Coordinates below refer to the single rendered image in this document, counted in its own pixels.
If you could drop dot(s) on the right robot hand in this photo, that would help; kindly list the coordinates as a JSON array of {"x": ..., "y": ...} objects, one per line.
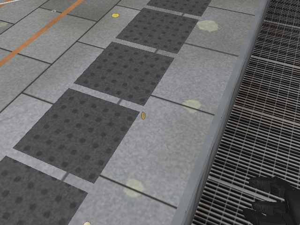
[{"x": 278, "y": 213}]

